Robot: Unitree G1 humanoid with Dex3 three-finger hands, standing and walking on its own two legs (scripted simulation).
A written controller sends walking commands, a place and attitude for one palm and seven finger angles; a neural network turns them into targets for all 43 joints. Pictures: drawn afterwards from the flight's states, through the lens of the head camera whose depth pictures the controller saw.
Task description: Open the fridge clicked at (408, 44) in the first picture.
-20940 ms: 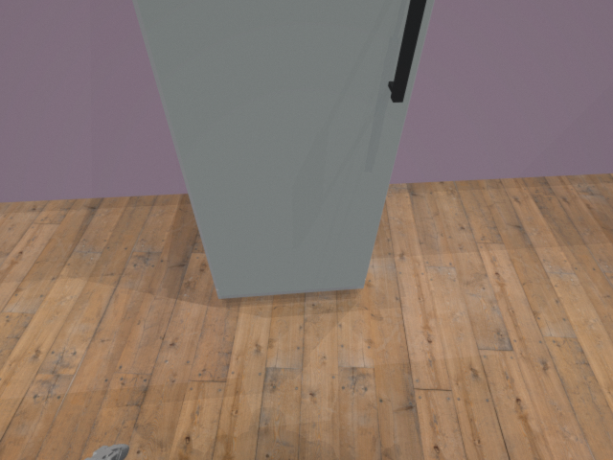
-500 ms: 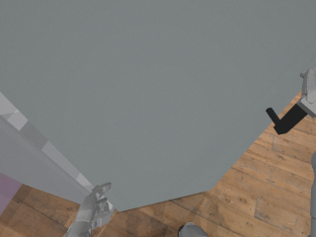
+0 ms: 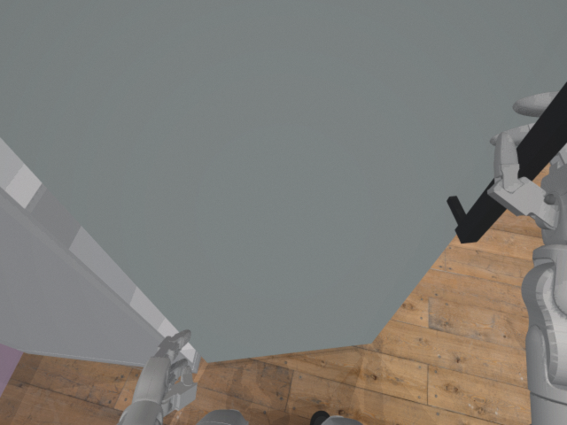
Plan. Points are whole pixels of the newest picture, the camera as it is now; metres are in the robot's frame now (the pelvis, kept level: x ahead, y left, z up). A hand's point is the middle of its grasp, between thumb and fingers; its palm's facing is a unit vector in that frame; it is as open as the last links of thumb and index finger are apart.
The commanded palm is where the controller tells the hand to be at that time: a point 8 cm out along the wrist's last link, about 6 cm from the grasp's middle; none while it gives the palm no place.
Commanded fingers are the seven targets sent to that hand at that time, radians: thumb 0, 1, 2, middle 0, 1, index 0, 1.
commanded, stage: stop walking and hold the door back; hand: right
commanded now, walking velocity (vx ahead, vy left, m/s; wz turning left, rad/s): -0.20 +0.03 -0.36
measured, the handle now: (513, 149) +0.36 -0.21 +0.22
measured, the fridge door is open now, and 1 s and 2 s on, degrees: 78 78 75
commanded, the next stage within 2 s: loosen the grip on the handle in 0.84 s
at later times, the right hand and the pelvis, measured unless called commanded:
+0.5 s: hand (514, 191) +0.31 -0.19 +0.22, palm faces +0.22 +0.97 -0.11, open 5.5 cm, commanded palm +0.29 -0.23 +0.20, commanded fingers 0.00 -0.90 -0.90 0.45 1.40 0.45 1.40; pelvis -0.09 -0.01 -0.01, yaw -7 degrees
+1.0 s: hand (511, 171) +0.33 -0.19 +0.23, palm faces +0.13 +0.98 -0.18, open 5.8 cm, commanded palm +0.29 -0.24 +0.21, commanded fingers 0.00 -0.42 -0.67 0.45 1.40 0.45 1.40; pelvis -0.11 -0.02 -0.01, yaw -5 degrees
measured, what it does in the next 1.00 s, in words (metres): walks backwards: left foot, then right foot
